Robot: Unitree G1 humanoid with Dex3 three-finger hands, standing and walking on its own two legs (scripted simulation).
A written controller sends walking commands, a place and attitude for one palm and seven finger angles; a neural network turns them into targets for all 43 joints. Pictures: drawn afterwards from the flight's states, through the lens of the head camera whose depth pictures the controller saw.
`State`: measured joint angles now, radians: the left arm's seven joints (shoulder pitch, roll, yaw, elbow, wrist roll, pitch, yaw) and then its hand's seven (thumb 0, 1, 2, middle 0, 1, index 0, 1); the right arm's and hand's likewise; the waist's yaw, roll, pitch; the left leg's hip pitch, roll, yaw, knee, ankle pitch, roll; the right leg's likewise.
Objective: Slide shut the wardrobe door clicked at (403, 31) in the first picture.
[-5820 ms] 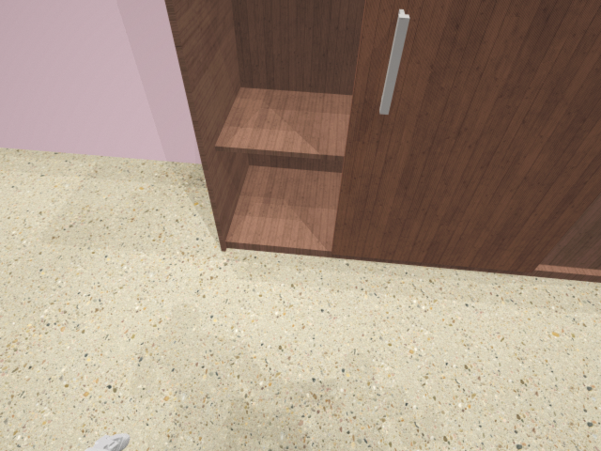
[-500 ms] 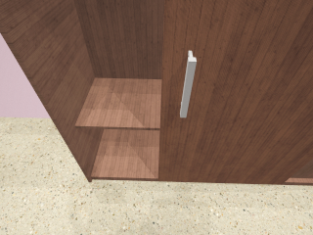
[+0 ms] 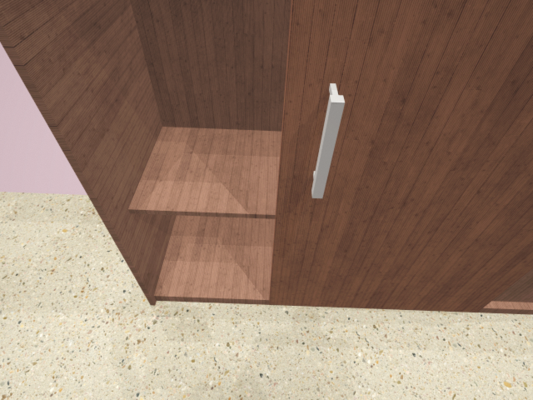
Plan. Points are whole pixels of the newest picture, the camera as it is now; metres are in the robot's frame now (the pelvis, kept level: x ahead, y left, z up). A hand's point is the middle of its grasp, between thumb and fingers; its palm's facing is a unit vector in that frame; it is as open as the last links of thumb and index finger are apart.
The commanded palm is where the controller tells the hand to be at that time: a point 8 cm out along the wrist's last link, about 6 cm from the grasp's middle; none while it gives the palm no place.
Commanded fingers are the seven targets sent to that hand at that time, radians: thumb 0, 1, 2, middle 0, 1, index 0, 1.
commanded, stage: look again from close up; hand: right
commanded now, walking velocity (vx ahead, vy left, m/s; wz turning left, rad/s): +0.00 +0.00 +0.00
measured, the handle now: (324, 145) +0.55 -0.08 +0.08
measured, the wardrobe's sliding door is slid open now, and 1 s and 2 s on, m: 0.45 0.45 0.45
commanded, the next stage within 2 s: shuffle to correct the standing spot in 0.96 s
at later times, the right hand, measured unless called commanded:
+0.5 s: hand out of the picture -0.02 -0.13 -0.17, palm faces +0.06 +0.98 -0.18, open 7.4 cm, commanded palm none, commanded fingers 0.00 -0.90 -0.90 0.20 0.30 0.20 0.30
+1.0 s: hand out of the picture -0.02 -0.13 -0.17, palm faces +0.06 +0.98 -0.19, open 7.4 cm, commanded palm none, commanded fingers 0.00 -0.90 -0.90 0.20 0.30 0.20 0.30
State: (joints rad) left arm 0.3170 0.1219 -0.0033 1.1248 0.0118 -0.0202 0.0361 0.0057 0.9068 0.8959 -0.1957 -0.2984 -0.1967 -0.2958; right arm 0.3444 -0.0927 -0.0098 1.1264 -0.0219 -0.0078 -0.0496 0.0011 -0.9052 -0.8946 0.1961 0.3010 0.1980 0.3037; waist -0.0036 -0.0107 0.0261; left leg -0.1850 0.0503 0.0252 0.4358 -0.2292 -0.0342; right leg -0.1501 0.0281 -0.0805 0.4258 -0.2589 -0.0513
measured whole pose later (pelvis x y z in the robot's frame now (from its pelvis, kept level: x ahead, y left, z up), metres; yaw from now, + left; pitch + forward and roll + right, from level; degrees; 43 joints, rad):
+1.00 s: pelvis +0.00 +0.03 +0.00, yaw -1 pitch -1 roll +0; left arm 0.30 0.14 0.00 1.13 0.01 -0.02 0.03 0.01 0.91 0.90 -0.20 -0.30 -0.20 -0.30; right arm 0.31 -0.12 -0.02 1.12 -0.02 -0.02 -0.04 0.00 -0.90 -0.89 0.20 0.30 0.20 0.30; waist 0.00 -0.01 0.03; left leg -0.18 0.01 0.05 0.42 -0.22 0.01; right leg -0.16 -0.01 -0.05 0.42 -0.24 -0.01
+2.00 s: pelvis +0.08 +0.00 -0.02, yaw -2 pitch -2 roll +1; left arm 0.17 0.16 0.05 1.00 0.02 0.00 0.03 0.00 0.91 0.90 -0.19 -0.30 -0.19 -0.30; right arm 0.17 -0.17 -0.06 1.02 -0.03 0.04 -0.04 0.00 -0.92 -0.89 0.20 0.30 0.20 0.30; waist -0.01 0.05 0.09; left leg -0.34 0.07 0.05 0.66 -0.35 -0.02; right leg -0.27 -0.01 -0.07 0.62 -0.31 -0.02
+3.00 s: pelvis +0.09 +0.05 +0.00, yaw -3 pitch +0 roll +0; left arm 0.32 0.09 0.00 1.17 0.02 0.00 0.05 0.01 0.91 0.90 -0.20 -0.30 -0.20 -0.30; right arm 0.37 -0.07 -0.01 1.16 -0.01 -0.02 -0.05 0.00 -0.90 -0.89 0.20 0.30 0.20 0.30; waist 0.00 -0.01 0.01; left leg -0.08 -0.04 0.05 0.40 -0.32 0.05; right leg -0.21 -0.06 -0.05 0.44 -0.22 0.04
